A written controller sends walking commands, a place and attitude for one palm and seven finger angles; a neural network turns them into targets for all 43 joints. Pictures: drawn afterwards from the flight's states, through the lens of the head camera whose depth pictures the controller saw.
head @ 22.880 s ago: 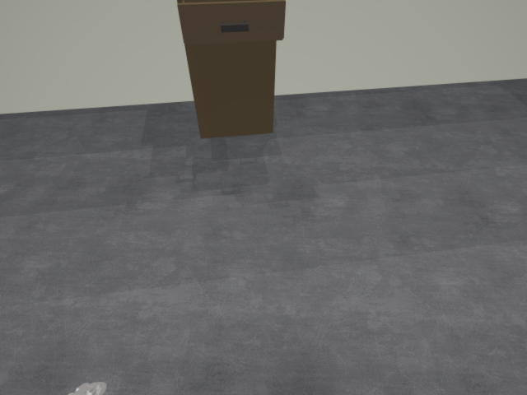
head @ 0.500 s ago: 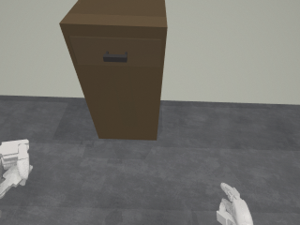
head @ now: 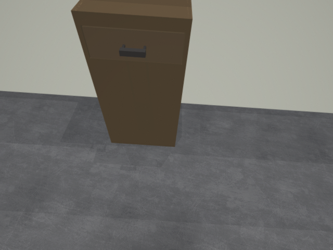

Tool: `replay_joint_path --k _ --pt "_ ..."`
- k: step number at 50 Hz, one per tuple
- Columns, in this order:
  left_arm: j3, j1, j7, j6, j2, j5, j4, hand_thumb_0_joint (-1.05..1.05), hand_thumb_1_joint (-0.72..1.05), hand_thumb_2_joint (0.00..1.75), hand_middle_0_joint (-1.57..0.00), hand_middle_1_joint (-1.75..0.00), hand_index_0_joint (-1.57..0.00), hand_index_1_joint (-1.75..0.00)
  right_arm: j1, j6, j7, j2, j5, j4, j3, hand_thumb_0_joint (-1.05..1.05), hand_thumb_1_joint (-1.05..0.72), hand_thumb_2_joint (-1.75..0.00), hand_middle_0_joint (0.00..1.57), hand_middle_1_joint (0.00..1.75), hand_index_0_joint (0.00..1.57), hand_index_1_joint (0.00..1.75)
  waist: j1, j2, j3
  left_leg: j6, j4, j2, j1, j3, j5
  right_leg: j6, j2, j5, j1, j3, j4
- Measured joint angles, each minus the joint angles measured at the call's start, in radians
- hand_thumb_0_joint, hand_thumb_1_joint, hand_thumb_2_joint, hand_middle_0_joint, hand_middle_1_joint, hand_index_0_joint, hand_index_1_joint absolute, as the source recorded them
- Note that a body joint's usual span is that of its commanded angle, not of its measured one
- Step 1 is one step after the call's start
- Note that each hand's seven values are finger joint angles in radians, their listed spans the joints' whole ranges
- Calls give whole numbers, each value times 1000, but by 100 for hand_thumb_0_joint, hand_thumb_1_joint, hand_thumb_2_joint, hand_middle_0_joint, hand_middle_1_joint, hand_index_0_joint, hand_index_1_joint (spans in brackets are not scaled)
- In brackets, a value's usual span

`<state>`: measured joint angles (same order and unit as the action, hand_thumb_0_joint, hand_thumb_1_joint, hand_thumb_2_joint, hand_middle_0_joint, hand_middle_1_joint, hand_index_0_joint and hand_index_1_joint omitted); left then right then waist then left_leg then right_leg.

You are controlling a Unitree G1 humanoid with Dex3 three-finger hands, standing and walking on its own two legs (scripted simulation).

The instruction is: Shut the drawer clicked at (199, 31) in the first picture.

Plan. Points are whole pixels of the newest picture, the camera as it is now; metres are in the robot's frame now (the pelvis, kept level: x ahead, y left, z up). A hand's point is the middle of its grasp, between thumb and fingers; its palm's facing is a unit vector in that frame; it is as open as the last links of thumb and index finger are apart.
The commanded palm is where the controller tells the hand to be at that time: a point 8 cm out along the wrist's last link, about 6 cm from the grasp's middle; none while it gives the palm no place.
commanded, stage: let the arm hang, fingers relaxed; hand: left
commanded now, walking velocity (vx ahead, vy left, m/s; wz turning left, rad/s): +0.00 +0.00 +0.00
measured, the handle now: (133, 49) +0.85 +0.19 +0.00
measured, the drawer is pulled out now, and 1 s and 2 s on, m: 0.00 0.00 0.00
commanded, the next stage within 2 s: look to check the result in 0.72 s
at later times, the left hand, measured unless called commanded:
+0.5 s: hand out of the picture +0.04 +0.19 -0.17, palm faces +0.00 -0.97 -0.23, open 7.2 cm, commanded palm none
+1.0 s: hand out of the picture +0.05 +0.18 -0.16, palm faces -0.01 -0.97 -0.25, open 7.4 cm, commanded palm none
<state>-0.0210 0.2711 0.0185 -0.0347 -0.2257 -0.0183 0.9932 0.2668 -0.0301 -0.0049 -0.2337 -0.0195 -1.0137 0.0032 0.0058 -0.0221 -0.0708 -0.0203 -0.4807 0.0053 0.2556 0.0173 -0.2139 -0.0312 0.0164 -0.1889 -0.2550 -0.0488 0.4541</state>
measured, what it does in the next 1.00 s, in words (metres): stands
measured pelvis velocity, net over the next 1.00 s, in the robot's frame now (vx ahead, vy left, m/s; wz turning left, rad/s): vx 0.03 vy -0.01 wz -0.02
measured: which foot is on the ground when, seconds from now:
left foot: down 0.00-1.00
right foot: down 0.00-1.00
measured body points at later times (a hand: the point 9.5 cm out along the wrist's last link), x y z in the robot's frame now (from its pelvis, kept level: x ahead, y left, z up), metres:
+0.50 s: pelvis +0.01 +0.00 +0.00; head +0.02 -0.01 +0.45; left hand +0.05 +0.24 -0.15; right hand +0.01 -0.22 -0.16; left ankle +0.03 +0.11 -0.74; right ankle +0.04 -0.10 -0.74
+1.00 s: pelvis +0.03 -0.01 +0.01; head +0.04 -0.02 +0.46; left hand +0.05 +0.23 -0.14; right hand +0.03 -0.25 -0.16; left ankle +0.03 +0.11 -0.74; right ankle +0.04 -0.10 -0.74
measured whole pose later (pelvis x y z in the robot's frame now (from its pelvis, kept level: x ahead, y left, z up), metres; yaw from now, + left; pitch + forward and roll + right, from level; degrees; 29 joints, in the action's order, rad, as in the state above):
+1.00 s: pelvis +0.03 -0.01 +0.01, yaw -1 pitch -1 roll +0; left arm -0.02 0.21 0.02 0.00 -0.20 -0.01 1.15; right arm 0.23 -0.01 -0.03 -0.20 -0.01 -1.14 -0.01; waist 0.01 0.02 -0.06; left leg 0.00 -0.38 -0.01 0.15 0.03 -0.21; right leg -0.05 0.04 -0.19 -0.16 -0.03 0.37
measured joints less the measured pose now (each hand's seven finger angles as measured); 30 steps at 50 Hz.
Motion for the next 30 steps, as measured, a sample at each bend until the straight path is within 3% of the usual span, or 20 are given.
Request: replay_joint_path --k 7,17,30 --pt "5 32 -8 10 -22 3 124 1 91 90 -68 -85 -68 -85 50 -3 -10 26 6 -85 -7 0 -91 -90 20 30 20 30 -6 31 -1 1 33 -2 -24 -2 12 -1 3 18 29 -2 -44" --pt "8 -12 -1 22 13 4 156 1 91 90 -33 -45 -33 -44 24 11 -13 60 8 -111 -7 0 -91 -90 20 30 20 30 1 56 18 -1 57 3 -53 11 17 1 -2 12 42 12 -40" --pt "8 -81 -2 39 63 2 126 0 91 90 -21 -31 -21 -30 -21 26 -18 68 5 -110 -11 0 -91 -90 20 30 20 30 9 43 34 5 78 1 -76 16 15 -2 2 3 54 18 -44"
